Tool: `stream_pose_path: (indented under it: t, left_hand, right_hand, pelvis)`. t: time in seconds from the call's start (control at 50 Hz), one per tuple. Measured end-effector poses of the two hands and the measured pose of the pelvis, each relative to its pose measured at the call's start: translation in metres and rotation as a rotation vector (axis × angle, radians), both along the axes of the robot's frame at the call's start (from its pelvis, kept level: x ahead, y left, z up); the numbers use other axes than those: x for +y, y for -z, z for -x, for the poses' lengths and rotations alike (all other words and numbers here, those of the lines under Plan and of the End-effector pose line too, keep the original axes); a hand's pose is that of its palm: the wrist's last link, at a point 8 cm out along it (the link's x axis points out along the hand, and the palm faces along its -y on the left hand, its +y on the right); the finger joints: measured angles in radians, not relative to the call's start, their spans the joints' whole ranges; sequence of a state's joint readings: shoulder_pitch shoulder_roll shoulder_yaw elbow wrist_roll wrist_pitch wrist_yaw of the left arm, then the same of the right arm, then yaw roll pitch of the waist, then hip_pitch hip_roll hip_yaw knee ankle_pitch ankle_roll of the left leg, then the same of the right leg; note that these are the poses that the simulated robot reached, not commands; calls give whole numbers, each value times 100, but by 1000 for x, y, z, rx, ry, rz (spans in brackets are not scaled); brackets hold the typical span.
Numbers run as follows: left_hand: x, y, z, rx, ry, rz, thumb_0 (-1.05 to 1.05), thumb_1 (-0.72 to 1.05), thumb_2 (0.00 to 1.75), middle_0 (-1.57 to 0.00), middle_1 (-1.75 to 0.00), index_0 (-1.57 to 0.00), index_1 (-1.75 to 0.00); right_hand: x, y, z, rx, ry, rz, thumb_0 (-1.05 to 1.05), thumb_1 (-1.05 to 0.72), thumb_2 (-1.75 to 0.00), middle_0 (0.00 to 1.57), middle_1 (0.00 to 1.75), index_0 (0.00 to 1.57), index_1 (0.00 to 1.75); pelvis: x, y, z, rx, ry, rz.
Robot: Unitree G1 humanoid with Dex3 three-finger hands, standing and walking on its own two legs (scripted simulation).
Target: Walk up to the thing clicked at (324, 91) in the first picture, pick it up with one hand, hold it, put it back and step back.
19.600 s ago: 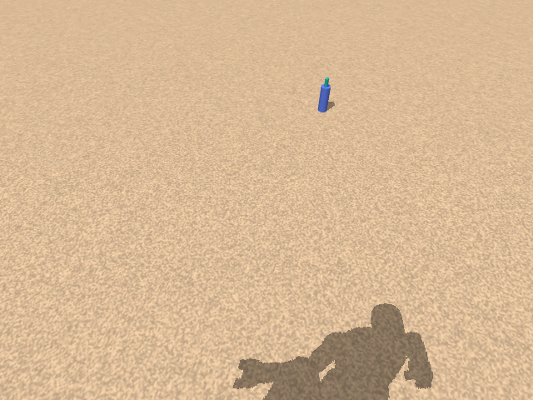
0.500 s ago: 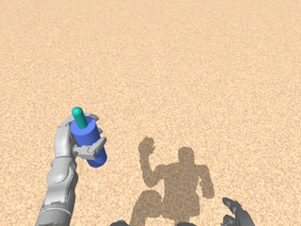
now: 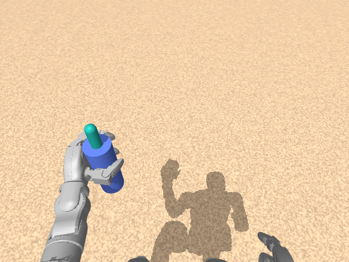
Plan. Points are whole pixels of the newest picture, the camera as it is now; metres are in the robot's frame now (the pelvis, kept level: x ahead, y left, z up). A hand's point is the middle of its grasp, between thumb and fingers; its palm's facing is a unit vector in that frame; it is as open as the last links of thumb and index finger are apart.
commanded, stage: hold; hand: left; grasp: from the side
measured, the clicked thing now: (103, 159) +0.33 +0.17 +0.04
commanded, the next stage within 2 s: crouch in 1.42 s
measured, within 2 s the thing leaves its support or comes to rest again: neither
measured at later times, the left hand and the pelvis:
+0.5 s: hand (105, 158) +0.33 +0.17 +0.05, palm faces +0.11 -0.99 -0.02, open 8.5 cm; pelvis +0.00 +0.00 +0.00, yaw +0 degrees
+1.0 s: hand (107, 160) +0.33 +0.16 +0.05, palm faces +0.11 -0.99 -0.01, open 8.5 cm; pelvis +0.00 +0.00 +0.00, yaw +0 degrees
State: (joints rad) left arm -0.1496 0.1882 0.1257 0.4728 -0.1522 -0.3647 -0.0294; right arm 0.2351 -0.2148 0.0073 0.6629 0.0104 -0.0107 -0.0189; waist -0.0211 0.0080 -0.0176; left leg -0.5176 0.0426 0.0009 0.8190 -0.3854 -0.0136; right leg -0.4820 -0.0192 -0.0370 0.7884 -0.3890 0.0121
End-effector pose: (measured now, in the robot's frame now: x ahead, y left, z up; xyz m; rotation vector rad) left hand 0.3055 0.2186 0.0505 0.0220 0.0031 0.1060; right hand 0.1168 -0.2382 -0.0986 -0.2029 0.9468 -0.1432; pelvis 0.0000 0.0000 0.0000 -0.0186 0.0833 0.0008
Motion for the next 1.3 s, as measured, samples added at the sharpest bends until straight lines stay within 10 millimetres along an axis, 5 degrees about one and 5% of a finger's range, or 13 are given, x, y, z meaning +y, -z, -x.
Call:
stream_pose_path:
  t: [1.3]
  left_hand:
    - [-2, 0, 3, 2, -7, 3, 3, -22, 115, -84, -109, -80, -108]
  right_hand:
    - [-2, -1, -8, -15, -4, -4, 1, -91, -90, 20, 30, 20, 30]
  pelvis:
    - [-1, -1, -2, 3, 0, -1]
